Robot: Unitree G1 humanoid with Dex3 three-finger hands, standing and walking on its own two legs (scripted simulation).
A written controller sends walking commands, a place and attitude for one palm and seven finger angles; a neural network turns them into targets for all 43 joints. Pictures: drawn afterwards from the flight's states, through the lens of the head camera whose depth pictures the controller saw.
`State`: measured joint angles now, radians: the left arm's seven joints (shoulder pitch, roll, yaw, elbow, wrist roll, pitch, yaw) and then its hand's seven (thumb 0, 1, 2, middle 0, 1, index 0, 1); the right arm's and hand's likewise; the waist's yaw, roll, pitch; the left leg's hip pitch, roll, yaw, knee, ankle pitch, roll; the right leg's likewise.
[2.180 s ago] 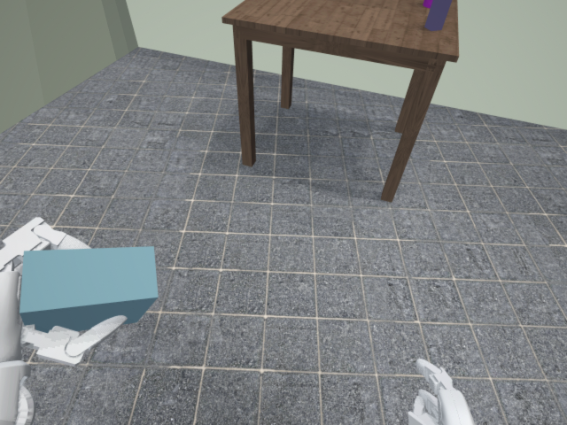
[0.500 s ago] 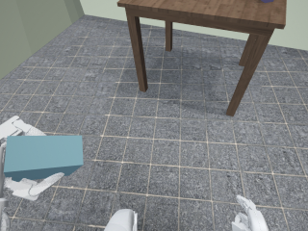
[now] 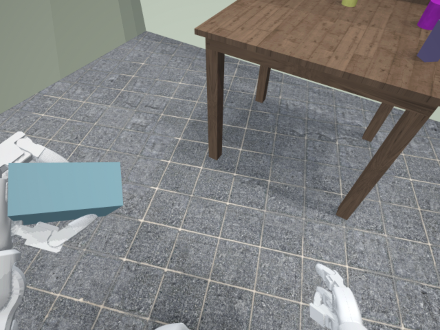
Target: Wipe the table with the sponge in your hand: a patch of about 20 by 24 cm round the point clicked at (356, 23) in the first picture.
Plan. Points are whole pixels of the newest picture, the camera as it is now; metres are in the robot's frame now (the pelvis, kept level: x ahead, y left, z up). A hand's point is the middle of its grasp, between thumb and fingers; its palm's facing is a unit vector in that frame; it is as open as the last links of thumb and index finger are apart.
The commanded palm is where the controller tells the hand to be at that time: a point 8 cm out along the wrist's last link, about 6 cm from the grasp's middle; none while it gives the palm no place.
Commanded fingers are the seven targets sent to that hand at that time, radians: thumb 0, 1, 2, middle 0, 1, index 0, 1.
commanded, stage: walk to a spot facing it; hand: left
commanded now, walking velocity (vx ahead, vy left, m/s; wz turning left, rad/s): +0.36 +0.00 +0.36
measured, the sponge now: (82, 194) +0.25 +0.20 +0.18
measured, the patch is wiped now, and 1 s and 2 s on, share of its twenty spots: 0.00 0.00 0.00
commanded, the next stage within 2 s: none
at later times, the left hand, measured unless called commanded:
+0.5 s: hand (100, 151) +0.32 +0.19 +0.19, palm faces +0.51 -0.73 -0.45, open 9.8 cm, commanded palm +0.24 +0.24 +0.20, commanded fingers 0.00 0.10 1.30 -1.20 -1.60 -1.20 -1.60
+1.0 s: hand (65, 125) +0.34 +0.23 +0.22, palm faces +0.70 -0.47 -0.53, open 9.8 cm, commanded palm +0.28 +0.26 +0.20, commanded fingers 0.00 0.10 1.30 -1.20 -1.60 -1.20 -1.60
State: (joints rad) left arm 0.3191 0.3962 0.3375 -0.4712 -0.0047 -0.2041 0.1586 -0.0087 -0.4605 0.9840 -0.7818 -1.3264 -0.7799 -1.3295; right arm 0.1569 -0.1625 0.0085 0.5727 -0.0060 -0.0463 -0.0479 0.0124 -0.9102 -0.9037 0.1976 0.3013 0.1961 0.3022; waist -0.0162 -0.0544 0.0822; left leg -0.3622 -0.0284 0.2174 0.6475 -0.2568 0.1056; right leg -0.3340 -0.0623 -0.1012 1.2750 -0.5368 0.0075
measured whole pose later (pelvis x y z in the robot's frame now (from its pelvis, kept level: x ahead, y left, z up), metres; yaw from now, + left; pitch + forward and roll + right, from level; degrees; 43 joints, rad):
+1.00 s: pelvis +0.28 -0.07 +0.02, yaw +29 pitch +0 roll -1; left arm 0.56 0.42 0.42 -0.65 -0.04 -0.20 0.13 -0.01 -0.47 0.99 -0.78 -1.33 -0.77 -1.34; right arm 0.23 -0.13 0.02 0.59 0.01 -0.09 -0.04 0.01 -0.90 -0.90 0.20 0.30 0.20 0.30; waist 0.04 0.07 0.07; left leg -0.35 0.06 -0.06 0.60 -0.26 -0.04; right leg -0.36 -0.05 -0.13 0.63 -0.36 0.09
